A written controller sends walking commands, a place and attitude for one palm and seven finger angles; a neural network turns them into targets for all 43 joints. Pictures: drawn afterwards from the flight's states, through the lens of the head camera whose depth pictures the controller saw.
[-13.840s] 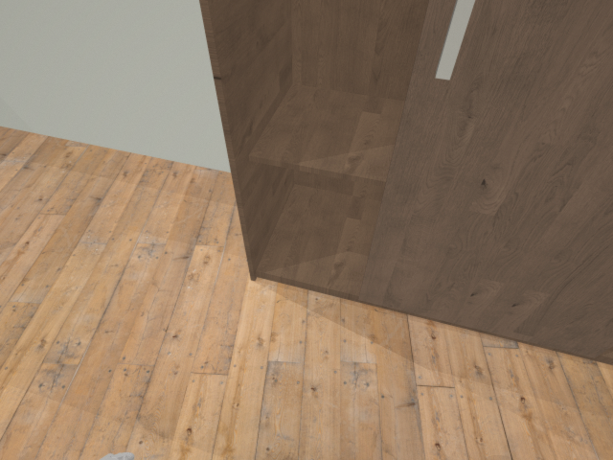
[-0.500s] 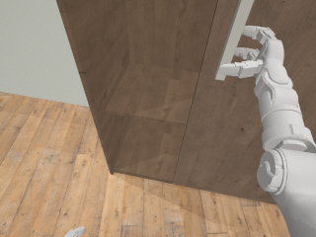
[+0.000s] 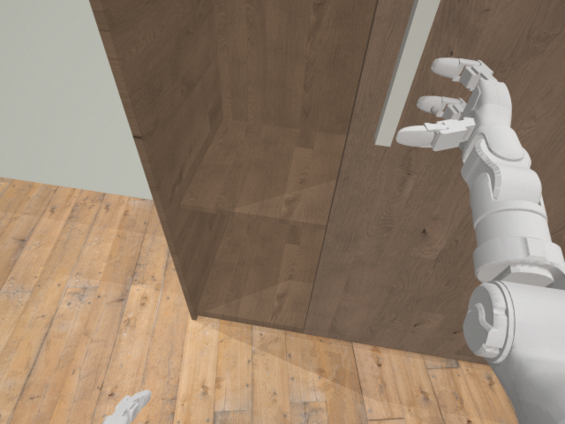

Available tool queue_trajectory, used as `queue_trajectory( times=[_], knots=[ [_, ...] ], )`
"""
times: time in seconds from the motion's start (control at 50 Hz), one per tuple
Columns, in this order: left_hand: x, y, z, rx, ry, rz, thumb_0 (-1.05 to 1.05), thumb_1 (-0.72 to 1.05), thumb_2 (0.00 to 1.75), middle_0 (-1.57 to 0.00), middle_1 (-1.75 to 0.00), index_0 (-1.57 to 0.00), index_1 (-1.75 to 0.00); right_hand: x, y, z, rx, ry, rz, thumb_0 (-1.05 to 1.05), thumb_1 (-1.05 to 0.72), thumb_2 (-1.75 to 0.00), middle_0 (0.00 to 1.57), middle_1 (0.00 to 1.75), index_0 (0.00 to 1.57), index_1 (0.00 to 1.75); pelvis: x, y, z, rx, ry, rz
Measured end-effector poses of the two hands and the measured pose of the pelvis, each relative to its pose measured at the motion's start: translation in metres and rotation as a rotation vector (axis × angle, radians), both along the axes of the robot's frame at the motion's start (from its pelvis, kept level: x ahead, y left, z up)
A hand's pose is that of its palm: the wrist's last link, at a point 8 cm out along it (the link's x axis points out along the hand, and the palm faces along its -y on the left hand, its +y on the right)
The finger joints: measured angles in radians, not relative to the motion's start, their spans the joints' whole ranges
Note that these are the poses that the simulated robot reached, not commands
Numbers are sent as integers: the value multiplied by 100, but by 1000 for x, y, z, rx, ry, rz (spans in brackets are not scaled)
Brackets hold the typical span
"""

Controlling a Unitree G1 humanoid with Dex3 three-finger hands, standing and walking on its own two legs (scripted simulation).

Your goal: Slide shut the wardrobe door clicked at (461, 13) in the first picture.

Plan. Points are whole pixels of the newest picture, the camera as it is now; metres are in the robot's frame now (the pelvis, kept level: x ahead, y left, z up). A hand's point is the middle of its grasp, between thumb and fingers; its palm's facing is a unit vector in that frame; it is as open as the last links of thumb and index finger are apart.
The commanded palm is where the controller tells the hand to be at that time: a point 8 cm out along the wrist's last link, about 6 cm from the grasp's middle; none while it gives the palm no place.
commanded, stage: move the hooked fingers beside the handle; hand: right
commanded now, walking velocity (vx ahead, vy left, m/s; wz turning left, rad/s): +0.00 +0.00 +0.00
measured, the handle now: (400, 73) +0.55 -0.10 +0.26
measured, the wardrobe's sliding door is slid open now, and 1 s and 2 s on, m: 0.40 0.40 0.40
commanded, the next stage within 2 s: feel for the door with the fingertips in 1.02 s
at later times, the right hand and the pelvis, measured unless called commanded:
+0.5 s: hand (451, 115) +0.46 -0.16 +0.25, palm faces +0.07 +1.00 +0.00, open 14.0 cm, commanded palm +0.44 -0.21 +0.24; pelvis +0.00 +0.00 +0.00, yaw -1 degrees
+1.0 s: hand (449, 115) +0.46 -0.16 +0.25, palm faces +0.07 +1.00 +0.00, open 14.0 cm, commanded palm +0.44 -0.20 +0.24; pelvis +0.00 +0.00 +0.00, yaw +0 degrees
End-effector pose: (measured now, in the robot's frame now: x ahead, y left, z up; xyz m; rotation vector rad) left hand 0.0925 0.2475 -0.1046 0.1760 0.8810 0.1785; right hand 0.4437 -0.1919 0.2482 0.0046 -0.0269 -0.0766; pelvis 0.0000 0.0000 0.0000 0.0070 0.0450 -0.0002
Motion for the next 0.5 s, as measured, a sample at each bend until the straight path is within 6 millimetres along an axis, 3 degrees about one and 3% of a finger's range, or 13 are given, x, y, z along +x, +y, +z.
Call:
queue_trajectory(
  times=[0.38,0.5],
  knots=[
    [0,2,1,3,0,-1,1,90,90,-20,-30,-20,-30,-15,-21,-2,-9,-1,-17,-1,50,-30,30,120,30,120,-2,3,0,2,-16,-5],
    [-3,3,1,17,6,-7,1,90,90,-20,-30,-20,-30,-12,-19,2,-8,-9,2,-1,50,-30,30,120,30,120,-3,1,0,3,-11,-13]
  ],
)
